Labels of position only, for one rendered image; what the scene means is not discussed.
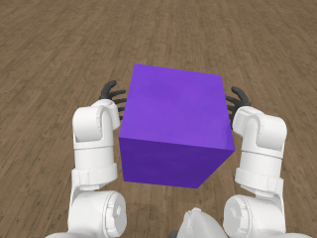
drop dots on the left robot forearm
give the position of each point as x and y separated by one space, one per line
93 141

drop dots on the robot left upper arm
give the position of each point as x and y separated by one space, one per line
96 214

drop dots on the carton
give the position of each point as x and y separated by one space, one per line
176 129

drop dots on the robot left hand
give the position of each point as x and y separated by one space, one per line
105 94

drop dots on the robot right shin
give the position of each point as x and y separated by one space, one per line
180 234

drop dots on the robot right thigh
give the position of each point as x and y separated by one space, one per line
198 224

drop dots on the right robot forearm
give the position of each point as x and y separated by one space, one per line
263 146

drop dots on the robot right hand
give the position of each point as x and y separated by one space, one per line
244 102

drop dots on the robot right upper arm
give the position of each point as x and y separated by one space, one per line
253 217

